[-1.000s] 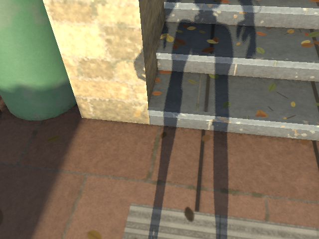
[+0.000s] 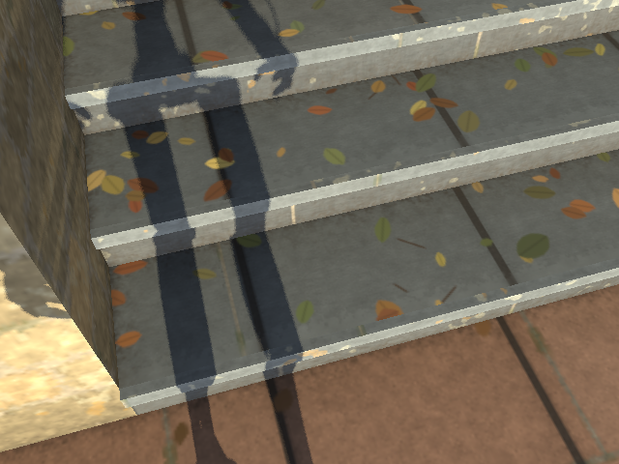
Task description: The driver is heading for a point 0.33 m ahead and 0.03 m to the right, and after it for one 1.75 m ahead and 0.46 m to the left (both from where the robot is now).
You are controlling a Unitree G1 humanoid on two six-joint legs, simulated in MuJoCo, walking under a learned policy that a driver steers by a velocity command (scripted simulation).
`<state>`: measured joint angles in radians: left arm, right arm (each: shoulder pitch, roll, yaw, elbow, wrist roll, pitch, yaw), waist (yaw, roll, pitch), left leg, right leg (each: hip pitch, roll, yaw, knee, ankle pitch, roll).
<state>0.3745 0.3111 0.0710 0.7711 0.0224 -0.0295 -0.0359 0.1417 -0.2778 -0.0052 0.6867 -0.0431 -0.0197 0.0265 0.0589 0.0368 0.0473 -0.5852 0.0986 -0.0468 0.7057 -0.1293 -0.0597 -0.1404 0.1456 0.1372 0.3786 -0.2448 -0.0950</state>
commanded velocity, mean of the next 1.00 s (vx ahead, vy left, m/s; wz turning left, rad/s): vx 0.50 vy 0.00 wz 0.13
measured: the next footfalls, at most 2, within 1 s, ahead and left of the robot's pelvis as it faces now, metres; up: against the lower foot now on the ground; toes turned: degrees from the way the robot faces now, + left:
left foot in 0.10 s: +0.22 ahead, +0.14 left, +0.00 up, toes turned -6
right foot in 0.54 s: +0.42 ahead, -0.08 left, +0.00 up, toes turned -3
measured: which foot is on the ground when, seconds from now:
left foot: up 0.00-0.08, down 0.10-0.54, up 0.56-1.00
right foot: down 0.00-0.12, up 0.14-0.52, down 0.54-1.00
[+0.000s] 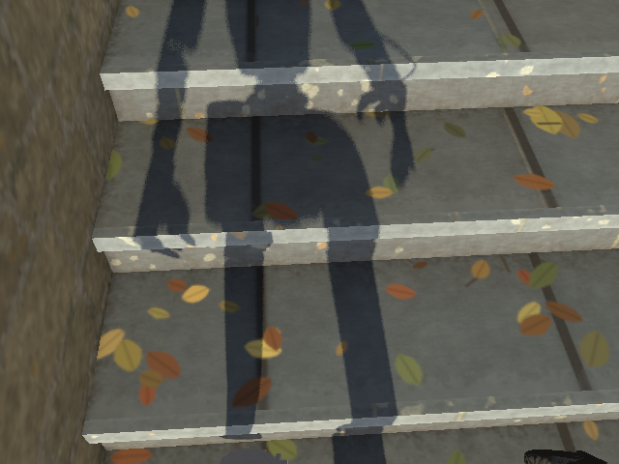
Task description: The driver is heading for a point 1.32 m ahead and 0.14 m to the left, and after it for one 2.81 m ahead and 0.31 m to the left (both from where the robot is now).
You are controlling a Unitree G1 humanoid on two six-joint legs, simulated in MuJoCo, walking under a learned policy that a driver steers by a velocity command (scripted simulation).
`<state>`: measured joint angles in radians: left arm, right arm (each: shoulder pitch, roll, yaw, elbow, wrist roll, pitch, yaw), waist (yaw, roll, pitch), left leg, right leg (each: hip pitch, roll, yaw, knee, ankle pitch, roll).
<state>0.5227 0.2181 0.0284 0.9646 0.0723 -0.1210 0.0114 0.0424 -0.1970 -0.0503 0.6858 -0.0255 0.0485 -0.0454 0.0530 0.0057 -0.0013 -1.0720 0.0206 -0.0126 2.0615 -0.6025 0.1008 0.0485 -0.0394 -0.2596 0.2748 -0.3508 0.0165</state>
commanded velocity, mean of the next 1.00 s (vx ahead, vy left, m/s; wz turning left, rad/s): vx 0.13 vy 0.00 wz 0.27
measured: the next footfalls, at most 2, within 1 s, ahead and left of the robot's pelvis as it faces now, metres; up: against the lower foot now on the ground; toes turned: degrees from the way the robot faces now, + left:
left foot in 0.16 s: +0.31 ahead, +0.15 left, +0.14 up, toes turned +7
right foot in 0.84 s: +0.60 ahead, -0.02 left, +0.28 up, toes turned +11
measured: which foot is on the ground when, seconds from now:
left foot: up 0.00-0.14, down 0.16-0.90, up 0.92-1.00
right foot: down 0.00-0.16, up 0.18-0.82, down 0.84-1.00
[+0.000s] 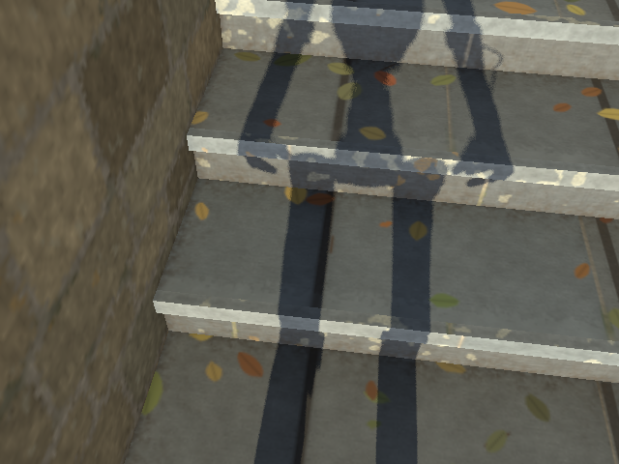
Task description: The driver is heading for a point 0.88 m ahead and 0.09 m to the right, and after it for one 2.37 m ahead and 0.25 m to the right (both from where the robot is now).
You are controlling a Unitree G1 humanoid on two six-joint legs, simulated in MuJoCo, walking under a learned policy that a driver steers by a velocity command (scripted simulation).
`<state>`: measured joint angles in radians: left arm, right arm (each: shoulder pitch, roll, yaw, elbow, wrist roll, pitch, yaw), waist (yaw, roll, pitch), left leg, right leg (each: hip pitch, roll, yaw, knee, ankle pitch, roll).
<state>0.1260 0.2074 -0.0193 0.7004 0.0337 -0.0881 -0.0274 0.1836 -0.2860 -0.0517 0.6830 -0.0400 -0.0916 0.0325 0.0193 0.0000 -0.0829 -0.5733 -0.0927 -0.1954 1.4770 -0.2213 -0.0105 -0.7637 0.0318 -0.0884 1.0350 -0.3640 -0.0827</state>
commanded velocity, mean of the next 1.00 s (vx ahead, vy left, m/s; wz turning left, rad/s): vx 0.34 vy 0.00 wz -0.32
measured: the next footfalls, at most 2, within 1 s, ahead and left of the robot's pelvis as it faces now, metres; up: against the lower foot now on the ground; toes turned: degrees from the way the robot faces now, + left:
left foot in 0.40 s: +0.13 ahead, +0.12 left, +0.00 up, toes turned -14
right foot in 0.86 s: +0.45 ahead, -0.21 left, +0.14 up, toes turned -26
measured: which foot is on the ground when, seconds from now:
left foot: up 0.00-0.38, down 0.40-0.88, up 0.90-1.00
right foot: down 0.00-0.40, up 0.42-0.84, down 0.86-1.00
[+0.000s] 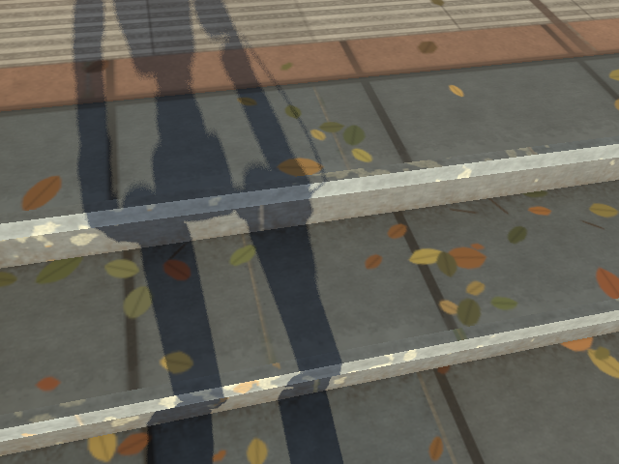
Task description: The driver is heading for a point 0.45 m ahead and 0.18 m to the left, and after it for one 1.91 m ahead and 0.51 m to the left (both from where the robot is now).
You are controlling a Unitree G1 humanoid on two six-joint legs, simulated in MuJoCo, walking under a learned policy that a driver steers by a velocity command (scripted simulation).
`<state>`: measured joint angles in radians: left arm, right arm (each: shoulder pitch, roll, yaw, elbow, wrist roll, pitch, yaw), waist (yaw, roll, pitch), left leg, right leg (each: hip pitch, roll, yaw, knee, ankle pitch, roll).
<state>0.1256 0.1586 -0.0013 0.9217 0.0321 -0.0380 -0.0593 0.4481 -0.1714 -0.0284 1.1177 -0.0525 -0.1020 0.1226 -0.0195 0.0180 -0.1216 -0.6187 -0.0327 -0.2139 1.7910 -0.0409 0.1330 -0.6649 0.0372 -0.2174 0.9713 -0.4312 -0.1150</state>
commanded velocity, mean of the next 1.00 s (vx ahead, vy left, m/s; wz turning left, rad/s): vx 0.12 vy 0.00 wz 0.52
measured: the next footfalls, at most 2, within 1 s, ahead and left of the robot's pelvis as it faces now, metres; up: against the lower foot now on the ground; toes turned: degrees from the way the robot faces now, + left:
left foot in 0.30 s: +0.35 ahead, +0.13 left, +0.14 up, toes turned +8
right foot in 0.74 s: +0.42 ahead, -0.14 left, +0.14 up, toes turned +25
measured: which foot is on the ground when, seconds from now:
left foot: up 0.00-0.28, down 0.30-0.74, up 0.76-1.00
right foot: down 0.00-0.32, up 0.34-0.72, down 0.74-1.00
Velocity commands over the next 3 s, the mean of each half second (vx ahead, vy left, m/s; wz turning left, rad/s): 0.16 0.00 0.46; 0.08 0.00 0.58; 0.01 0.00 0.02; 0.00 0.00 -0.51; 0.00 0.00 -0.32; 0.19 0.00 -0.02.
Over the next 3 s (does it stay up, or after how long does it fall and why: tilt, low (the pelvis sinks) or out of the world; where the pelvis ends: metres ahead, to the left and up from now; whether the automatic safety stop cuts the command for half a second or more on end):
stays up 0.49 -0.04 0.21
